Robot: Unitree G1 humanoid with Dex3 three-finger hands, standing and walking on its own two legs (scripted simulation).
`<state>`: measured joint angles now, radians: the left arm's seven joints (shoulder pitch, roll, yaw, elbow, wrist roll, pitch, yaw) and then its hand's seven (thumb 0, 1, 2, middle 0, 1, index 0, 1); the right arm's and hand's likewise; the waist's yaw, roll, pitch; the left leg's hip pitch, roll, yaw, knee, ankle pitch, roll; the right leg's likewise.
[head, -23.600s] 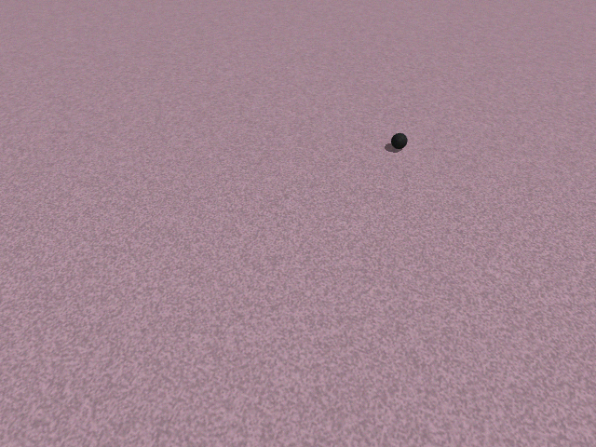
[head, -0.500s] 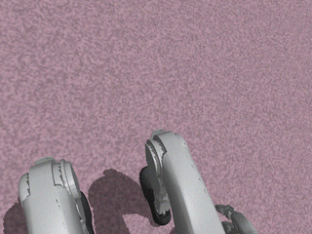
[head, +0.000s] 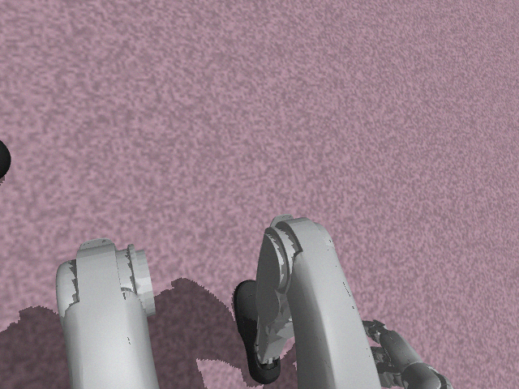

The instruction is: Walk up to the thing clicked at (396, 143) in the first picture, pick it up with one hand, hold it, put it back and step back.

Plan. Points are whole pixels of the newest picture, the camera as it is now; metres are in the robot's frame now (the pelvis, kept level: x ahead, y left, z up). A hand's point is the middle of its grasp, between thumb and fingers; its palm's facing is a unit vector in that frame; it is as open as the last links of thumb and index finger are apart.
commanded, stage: rest palm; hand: left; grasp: from above
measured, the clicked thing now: out of the picture +0.47 +0.37 -0.27
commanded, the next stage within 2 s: close in 1.46 s
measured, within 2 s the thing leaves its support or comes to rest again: neither
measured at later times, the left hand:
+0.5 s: hand out of the picture +0.45 +0.33 -0.19, palm faces -0.52 -0.19 -0.83, open 13.9 cm
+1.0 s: hand out of the picture +0.46 +0.35 -0.22, palm faces -0.44 -0.13 -0.89, open 13.8 cm
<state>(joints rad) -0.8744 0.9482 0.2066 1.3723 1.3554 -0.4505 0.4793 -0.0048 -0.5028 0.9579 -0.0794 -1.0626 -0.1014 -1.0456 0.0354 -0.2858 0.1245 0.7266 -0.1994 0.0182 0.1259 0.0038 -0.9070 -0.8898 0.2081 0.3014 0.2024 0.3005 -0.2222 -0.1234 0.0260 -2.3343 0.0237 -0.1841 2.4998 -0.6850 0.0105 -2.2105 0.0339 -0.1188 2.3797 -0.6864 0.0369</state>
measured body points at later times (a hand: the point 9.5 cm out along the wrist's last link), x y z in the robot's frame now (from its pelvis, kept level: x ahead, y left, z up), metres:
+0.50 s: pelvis +0.00 -0.01 +0.01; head +0.28 +0.09 +0.36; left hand +0.47 +0.34 -0.14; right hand +0.03 -0.28 -0.07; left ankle +0.08 +0.12 -0.28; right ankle +0.11 -0.13 -0.28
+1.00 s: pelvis +0.01 +0.00 -0.01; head +0.28 +0.12 +0.33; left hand +0.48 +0.36 -0.17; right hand +0.07 -0.26 -0.08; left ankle +0.07 +0.12 -0.28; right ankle +0.11 -0.13 -0.28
